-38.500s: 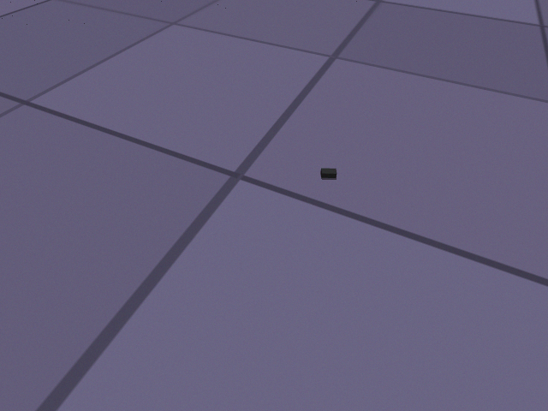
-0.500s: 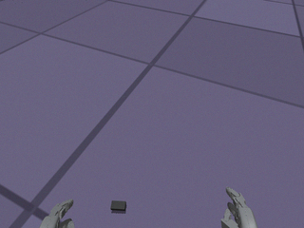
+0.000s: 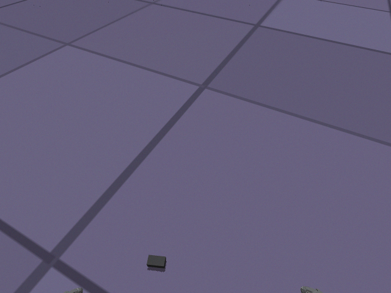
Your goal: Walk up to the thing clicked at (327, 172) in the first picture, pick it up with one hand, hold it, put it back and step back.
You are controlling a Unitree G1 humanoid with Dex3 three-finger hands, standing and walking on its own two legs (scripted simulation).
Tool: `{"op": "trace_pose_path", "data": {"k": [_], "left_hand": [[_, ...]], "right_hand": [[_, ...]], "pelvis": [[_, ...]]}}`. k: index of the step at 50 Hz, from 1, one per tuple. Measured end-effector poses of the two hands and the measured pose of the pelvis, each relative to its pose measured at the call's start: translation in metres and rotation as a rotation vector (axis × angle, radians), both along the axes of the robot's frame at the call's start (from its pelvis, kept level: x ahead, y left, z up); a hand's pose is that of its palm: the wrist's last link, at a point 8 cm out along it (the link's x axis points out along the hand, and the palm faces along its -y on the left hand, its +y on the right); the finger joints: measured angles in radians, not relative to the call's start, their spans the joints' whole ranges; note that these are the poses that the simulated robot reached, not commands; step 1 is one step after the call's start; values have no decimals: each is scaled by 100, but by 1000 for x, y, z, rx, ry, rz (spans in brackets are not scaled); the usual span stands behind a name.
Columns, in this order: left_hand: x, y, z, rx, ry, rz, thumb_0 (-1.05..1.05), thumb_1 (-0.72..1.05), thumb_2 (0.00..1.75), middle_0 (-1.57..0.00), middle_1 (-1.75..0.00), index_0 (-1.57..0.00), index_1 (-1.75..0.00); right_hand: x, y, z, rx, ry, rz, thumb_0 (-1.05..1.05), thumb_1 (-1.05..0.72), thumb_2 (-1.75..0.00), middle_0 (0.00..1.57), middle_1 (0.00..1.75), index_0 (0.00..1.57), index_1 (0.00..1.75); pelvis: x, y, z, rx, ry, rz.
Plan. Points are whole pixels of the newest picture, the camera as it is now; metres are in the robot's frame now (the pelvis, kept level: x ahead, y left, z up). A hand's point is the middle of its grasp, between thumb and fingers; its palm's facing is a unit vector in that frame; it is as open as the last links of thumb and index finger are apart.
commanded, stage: stand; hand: left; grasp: from above
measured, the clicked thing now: (156, 261) +0.41 +0.17 -0.74
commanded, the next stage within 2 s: none
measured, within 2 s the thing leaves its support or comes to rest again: neither
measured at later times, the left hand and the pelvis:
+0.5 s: hand out of the picture +0.04 +0.23 -0.14, palm faces +0.05 -0.95 -0.32, open 7.4 cm; pelvis +0.00 +0.00 +0.03, yaw +0 degrees
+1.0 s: hand out of the picture +0.06 +0.23 -0.13, palm faces +0.02 -0.95 -0.32, open 7.4 cm; pelvis +0.00 -0.01 +0.03, yaw -1 degrees
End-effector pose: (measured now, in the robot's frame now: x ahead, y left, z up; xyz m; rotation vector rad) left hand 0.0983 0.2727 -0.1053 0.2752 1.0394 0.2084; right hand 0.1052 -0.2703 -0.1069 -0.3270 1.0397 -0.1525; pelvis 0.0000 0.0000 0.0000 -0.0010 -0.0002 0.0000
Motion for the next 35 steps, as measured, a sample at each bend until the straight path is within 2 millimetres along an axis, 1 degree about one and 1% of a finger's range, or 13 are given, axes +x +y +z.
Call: {"op": "trace_pose_path", "data": {"k": [7, 10, 14, 22, 35], "left_hand": [[-42, 0, -3, -18, 140, 57, 1, 90, 90, -20, -30, -20, -30], [-54, -1, -3, -25, 181, 72, 1, 90, 90, -20, -30, -20, -30], [-64, -2, -2, -28, 216, 84, 1, 90, 90, -21, -30, -20, -30], [-68, 0, 2, -19, 235, 88, 1, 90, 90, -21, -30, -20, -30], [-58, 1, 6, -5, 224, 72, 0, 90, 90, -21, -30, -20, -30]], "right_hand": [[-28, -2, 1, 12, 103, -51, 1, -91, -90, 20, 30, 20, 30], [-38, -1, 0, 20, 135, -67, 1, -91, -90, 20, 30, 20, 30], [-47, 0, -1, 26, 167, -79, 1, -91, -90, 21, 30, 21, 30], [-55, -3, 0, 32, 188, -91, 1, -91, -90, 21, 30, 21, 30], [-55, -15, 4, 20, 187, -97, 1, -91, -90, 21, 30, 21, 30]], "pelvis": [[2, 0, 14, 1, -36, 2], [2, 0, 18, 2, -49, 3], [0, 0, 22, 2, -60, 3], [-3, -2, 25, 3, -70, 2], [-5, -6, 27, 0, -70, -5]]}}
